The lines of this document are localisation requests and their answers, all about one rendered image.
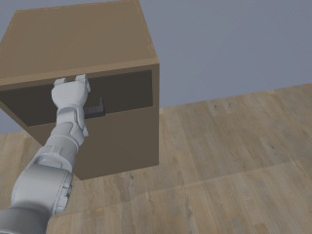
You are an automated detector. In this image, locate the cabinet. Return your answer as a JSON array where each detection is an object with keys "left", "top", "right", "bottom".
[{"left": 0, "top": 0, "right": 160, "bottom": 180}]

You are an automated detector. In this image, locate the drawer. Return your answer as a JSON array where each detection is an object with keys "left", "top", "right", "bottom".
[{"left": 0, "top": 69, "right": 153, "bottom": 127}]

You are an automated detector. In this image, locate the left robot forearm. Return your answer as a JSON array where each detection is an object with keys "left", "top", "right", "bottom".
[{"left": 11, "top": 103, "right": 85, "bottom": 205}]

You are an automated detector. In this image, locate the left robot hand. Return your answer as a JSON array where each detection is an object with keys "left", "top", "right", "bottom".
[{"left": 51, "top": 74, "right": 91, "bottom": 137}]

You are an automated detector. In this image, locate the handle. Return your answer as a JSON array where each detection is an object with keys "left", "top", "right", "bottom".
[{"left": 83, "top": 97, "right": 105, "bottom": 119}]

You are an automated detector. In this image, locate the robot left upper arm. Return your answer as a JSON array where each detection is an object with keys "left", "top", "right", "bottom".
[{"left": 0, "top": 163, "right": 74, "bottom": 234}]

